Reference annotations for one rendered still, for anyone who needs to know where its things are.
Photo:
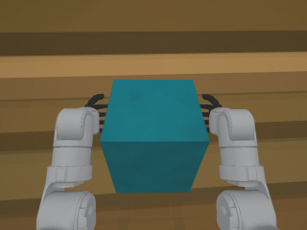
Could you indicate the carton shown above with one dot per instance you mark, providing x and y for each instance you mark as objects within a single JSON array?
[{"x": 154, "y": 136}]

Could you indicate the right robot hand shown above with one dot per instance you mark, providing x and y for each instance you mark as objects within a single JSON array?
[{"x": 209, "y": 107}]

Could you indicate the left robot hand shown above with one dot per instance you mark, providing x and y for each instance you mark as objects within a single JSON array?
[{"x": 91, "y": 102}]

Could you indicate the right robot forearm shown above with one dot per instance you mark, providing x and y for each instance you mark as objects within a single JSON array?
[{"x": 236, "y": 133}]

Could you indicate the left robot upper arm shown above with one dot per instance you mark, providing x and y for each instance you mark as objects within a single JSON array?
[{"x": 67, "y": 210}]

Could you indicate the right robot upper arm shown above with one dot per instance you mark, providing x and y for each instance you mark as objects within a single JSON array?
[{"x": 245, "y": 210}]

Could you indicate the left robot forearm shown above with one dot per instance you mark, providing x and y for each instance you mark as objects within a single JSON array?
[{"x": 73, "y": 140}]

